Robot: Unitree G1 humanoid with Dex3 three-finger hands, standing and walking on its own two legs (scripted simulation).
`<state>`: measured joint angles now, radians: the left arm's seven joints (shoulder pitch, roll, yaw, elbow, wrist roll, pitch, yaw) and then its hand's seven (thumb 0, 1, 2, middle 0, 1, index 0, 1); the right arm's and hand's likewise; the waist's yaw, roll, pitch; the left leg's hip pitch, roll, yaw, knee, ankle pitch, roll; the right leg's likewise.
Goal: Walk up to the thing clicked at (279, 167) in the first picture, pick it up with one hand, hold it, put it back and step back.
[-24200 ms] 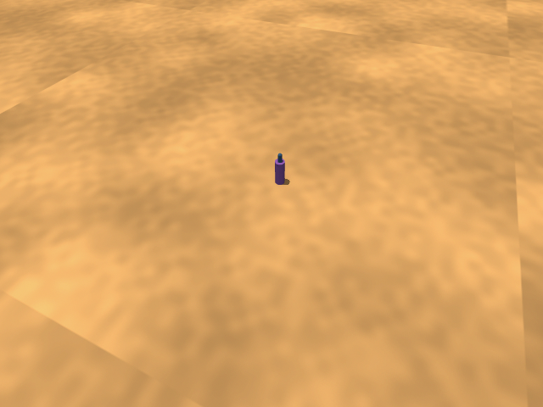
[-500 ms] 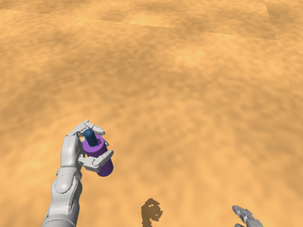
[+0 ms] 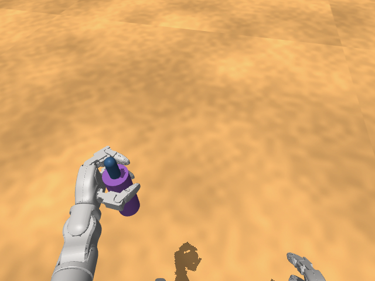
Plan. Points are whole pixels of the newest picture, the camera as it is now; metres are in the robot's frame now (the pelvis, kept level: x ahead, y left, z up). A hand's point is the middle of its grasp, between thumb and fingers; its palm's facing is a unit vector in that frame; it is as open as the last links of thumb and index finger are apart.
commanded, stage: hold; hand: left
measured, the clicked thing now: (120, 186) +0.32 +0.16 +0.03
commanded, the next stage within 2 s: crouch in 0.26 s
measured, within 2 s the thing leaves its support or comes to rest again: neither
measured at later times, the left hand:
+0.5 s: hand (119, 178) +0.34 +0.16 +0.04, palm faces +0.06 -1.00 -0.01, open 8.4 cm
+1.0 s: hand (135, 202) +0.37 +0.17 -0.17, palm faces +0.09 -1.00 -0.03, open 8.3 cm
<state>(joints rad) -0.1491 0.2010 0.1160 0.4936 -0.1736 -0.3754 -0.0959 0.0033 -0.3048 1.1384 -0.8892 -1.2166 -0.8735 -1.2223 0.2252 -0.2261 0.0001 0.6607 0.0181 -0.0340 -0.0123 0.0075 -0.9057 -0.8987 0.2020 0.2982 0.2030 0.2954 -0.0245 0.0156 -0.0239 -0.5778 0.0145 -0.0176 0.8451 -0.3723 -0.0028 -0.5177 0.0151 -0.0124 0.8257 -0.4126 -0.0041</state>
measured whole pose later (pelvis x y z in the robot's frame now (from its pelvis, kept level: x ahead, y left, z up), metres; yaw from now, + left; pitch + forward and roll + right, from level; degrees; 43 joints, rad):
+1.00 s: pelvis -0.03 +0.00 -0.16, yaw -2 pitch +29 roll -3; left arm -0.44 0.25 0.25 0.91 -0.14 -0.73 -0.10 0.00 -0.30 1.14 -0.89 -1.21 -0.87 -1.22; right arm 0.17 -0.27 -0.01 0.67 -0.05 -0.05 0.07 0.01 -0.90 -0.90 0.20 0.30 0.20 0.29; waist -0.07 0.01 -0.19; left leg -1.49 0.02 -0.05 1.60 -0.61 -0.01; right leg -1.41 0.03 -0.04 1.58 -0.67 -0.01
